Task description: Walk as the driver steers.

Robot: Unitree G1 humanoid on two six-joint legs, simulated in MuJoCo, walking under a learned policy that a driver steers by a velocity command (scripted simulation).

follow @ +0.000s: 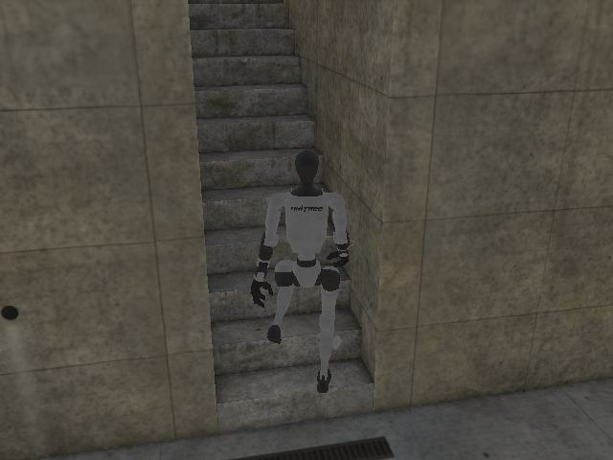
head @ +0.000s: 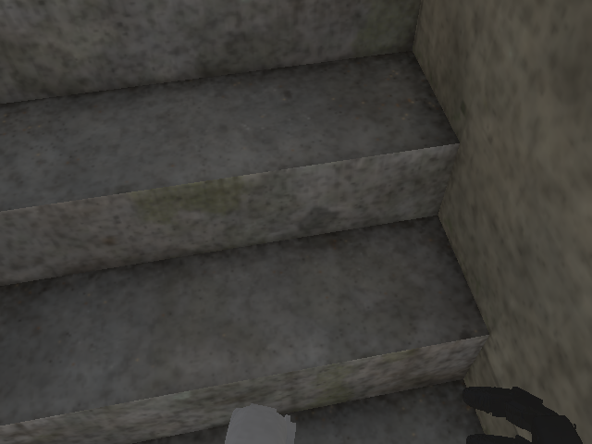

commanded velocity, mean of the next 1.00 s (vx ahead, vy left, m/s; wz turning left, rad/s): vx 0.49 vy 0.17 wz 0.00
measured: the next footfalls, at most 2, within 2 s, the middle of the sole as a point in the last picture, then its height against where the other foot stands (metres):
left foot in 0.22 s outside the picture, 0.19 m higher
right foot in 0.72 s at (284, 299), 0.19 m higher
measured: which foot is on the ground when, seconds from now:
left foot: up 0.00-0.20, down 0.22-0.72, up 0.74-1.00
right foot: down 0.00-0.24, up 0.26-0.70, down 0.72-1.00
